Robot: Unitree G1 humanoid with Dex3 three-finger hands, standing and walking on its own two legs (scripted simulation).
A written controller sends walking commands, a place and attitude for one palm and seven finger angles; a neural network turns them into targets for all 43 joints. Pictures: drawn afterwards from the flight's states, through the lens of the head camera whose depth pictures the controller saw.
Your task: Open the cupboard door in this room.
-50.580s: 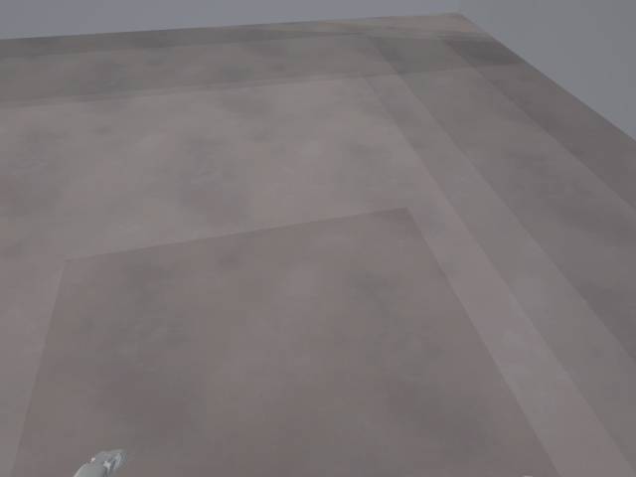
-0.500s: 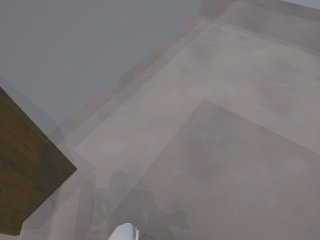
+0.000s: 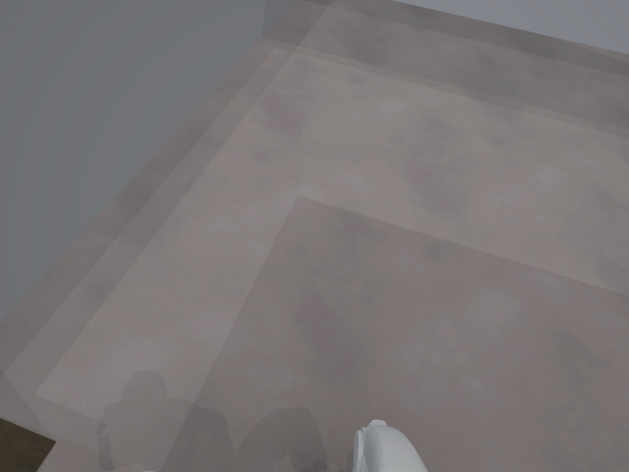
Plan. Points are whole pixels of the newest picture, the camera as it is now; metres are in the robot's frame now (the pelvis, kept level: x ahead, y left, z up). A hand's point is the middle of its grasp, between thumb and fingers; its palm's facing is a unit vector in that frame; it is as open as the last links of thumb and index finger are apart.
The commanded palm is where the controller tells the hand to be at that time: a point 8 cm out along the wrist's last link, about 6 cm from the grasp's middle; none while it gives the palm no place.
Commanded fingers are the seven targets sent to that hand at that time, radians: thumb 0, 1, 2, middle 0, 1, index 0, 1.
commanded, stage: walk to a spot facing it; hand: left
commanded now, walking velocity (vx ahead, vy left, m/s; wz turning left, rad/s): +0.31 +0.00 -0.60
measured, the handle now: out of the picture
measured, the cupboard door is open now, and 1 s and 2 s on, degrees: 43 43 43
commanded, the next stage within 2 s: turn to face it in 1.04 s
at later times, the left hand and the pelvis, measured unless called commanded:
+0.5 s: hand (253, 358) +0.30 +0.11 -0.16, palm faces -0.20 -0.95 -0.25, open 7.3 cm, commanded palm none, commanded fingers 0.00 0.90 0.90 -0.20 -0.30 -0.20 -0.30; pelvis +0.24 -0.08 +0.00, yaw -16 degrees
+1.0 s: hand (316, 203) +0.66 +0.02 -0.17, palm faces -0.42 -0.90 -0.15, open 7.4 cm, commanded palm none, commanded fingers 0.00 0.90 0.90 -0.20 -0.30 -0.20 -0.30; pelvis +0.52 -0.11 +0.00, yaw -30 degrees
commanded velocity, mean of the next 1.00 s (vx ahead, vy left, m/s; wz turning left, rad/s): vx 0.28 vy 0.00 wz -0.48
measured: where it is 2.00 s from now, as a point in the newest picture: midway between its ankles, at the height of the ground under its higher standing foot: (380, 313)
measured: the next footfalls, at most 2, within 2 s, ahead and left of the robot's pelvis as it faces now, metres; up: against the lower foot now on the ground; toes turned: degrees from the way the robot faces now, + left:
right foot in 0.20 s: +0.19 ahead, -0.09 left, +0.00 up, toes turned -13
left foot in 0.72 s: +0.53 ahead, -0.05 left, +0.00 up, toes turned -16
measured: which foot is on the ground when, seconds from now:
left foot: down 0.00-0.18, up 0.20-0.70, down 0.72-1.00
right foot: up 0.00-0.18, down 0.20-0.72, up 0.74-1.00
